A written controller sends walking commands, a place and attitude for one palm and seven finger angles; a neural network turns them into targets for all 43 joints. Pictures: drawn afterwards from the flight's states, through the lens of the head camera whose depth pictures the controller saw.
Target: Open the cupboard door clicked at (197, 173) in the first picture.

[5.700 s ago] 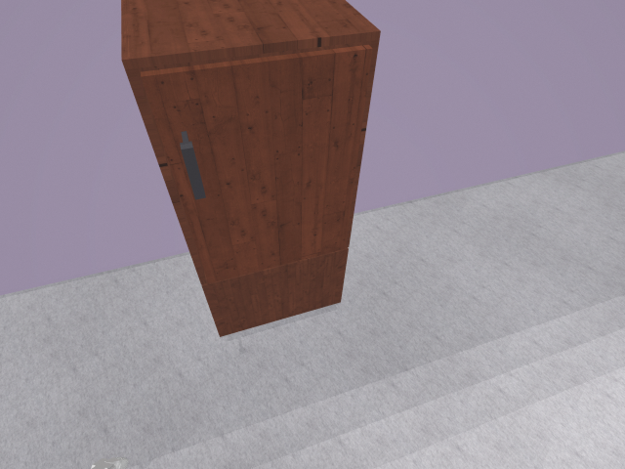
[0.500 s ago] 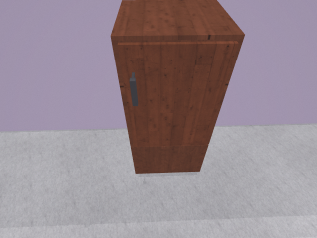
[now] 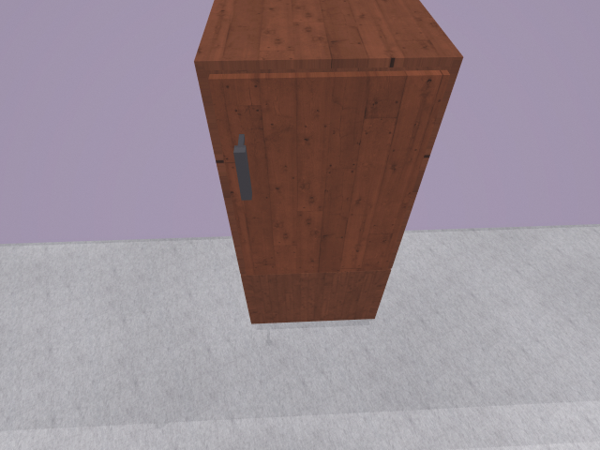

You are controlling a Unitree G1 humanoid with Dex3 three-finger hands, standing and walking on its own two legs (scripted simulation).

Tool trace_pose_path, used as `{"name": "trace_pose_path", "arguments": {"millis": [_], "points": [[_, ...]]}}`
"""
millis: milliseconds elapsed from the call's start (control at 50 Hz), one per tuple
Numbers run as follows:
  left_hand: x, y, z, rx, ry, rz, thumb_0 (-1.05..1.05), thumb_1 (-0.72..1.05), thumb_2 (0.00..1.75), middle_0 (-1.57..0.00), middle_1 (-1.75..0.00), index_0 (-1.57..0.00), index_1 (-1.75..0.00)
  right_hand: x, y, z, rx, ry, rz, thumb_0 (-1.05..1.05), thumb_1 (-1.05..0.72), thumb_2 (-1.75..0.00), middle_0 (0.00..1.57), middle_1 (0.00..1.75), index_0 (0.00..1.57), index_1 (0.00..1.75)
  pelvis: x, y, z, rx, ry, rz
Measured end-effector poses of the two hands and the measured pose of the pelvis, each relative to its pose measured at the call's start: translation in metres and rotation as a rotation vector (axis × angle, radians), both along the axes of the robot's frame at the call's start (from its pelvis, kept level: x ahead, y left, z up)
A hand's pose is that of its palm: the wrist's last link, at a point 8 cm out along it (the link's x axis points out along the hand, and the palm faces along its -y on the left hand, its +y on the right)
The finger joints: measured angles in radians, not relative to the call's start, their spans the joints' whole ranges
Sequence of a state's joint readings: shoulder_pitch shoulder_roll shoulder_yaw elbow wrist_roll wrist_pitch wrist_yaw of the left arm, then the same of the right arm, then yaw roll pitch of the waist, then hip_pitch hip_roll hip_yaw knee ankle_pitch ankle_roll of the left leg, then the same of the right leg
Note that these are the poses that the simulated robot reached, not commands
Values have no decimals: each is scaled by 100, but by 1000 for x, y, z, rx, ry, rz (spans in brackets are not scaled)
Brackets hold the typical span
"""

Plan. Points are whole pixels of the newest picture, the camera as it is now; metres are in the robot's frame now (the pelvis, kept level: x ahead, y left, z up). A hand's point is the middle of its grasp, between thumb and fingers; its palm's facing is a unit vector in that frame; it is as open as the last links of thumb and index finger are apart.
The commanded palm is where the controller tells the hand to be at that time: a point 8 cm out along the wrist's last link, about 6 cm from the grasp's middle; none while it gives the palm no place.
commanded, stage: shuffle to correct the standing spot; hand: left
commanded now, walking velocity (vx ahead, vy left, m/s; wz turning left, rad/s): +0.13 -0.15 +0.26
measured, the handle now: (244, 167) +0.61 +0.15 +0.01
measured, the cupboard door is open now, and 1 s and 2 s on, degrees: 0 0 0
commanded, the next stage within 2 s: come to a stop and stand still in 0.50 s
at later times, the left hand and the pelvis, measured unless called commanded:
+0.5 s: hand out of the picture +0.09 +0.12 -0.18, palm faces +0.10 -0.98 -0.15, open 7.3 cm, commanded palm none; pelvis +0.10 -0.05 +0.00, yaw +5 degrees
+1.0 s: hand (265, 440) +0.17 +0.07 -0.16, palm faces +0.16 -0.95 -0.25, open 7.2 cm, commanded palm none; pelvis +0.12 -0.13 +0.00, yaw +7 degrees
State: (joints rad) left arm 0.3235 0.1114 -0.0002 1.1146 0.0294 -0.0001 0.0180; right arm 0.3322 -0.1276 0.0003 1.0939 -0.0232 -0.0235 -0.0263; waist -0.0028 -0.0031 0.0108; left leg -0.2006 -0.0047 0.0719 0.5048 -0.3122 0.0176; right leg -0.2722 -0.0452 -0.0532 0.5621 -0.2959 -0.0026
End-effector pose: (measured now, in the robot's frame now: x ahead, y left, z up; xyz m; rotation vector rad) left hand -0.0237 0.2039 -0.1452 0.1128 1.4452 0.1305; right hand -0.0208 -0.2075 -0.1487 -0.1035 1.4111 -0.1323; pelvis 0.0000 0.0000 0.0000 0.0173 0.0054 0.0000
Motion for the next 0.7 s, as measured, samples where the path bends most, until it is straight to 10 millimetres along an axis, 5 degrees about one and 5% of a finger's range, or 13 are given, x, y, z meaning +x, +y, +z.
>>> {"name": "trace_pose_path", "arguments": {"millis": [180,360,540,700], "points": [[21,-19,-8,0,-8,66,0,91,90,-20,-30,-20,-30,42,-28,-5,-27,15,43,1,-91,-90,20,30,20,30,34,-21,-9,-16,27,54],[25,-28,-22,-34,97,107,0,91,90,-20,-30,-20,-30,123,-41,2,-93,-89,100,1,-92,-90,20,30,20,30,72,-24,-15,-13,19,70],[130,-30,0,19,-48,68,1,93,90,-19,-30,-20,-30,126,-68,14,-72,8,88,1,-91,-90,20,30,20,30,107,-58,2,-37,28,83],[213,-60,4,119,-194,14,1,93,90,-19,-30,-20,-30,147,-137,-20,-54,91,49,1,-91,-90,20,30,21,30,140,-110,-19,-13,25,85]]}}
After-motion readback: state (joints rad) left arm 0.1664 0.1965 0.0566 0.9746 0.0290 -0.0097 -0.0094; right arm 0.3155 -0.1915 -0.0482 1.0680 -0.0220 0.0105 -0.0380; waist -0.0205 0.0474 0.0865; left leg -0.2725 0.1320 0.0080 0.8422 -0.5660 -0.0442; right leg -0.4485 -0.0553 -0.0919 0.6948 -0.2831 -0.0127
